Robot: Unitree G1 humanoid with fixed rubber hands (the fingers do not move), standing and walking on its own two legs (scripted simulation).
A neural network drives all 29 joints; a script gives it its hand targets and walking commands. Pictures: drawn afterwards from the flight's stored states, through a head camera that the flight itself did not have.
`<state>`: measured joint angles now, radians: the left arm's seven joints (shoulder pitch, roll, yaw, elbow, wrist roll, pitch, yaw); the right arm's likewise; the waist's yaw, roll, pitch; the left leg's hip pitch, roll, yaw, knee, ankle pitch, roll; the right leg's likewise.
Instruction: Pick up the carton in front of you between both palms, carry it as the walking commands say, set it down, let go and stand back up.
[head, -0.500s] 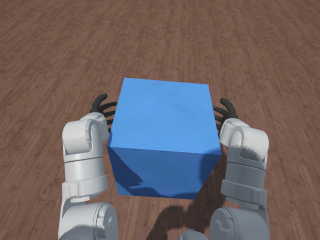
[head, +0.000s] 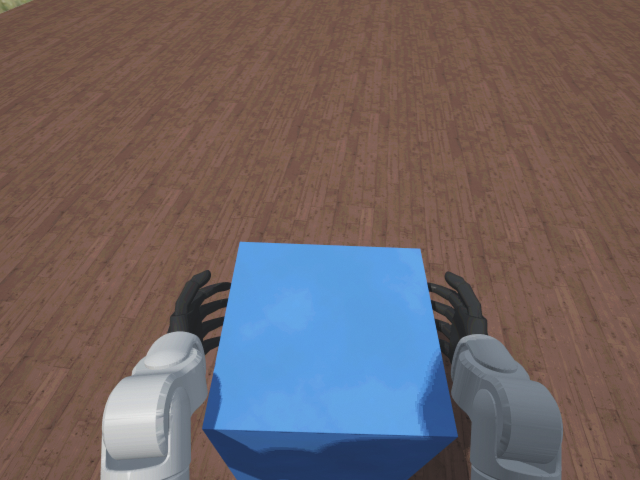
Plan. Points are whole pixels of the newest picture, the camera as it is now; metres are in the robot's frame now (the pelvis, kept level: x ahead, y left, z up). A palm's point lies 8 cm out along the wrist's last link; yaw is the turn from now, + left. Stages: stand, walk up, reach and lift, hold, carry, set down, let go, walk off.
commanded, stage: carry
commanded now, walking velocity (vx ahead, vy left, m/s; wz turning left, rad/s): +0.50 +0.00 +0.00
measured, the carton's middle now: (324, 372) +0.24 +0.00 +0.02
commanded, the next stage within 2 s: none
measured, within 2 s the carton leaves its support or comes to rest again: neither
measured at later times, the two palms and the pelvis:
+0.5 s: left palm (227, 176) +0.54 +0.17 +0.10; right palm (412, 180) +0.53 -0.13 +0.11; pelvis +0.30 +0.02 +0.00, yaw -2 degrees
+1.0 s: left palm (265, 115) +0.77 +0.13 +0.09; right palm (409, 117) +0.77 -0.17 +0.09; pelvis +0.54 -0.02 -0.01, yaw -1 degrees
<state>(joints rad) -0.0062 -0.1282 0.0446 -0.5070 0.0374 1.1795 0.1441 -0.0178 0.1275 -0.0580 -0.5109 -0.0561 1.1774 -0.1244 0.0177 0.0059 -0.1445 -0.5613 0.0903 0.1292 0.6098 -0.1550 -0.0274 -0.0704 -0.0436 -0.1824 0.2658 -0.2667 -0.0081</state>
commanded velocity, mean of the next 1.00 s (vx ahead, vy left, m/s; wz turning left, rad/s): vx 0.25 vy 0.00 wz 0.00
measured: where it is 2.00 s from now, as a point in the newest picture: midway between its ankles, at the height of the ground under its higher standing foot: (321, 392)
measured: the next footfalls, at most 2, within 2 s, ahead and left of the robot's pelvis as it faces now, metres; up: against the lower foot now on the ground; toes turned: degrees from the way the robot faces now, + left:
left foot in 0.10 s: +0.25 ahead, +0.12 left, +0.00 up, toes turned +11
right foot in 0.62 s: +0.57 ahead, -0.11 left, +0.00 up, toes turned -4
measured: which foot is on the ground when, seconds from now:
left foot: up 0.00-0.08, down 0.10-0.64, up 0.66-0.94, down 0.96-1.00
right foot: down 0.00-0.14, up 0.16-0.60, down 0.62-1.00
